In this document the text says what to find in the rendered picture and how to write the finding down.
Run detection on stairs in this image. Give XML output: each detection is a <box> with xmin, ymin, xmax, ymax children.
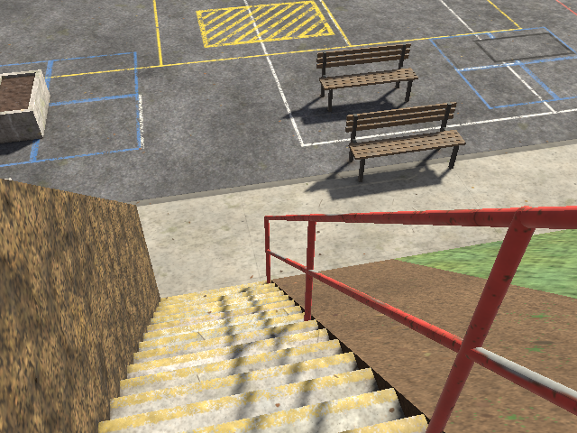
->
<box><xmin>98</xmin><ymin>280</ymin><xmax>428</xmax><ymax>433</ymax></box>

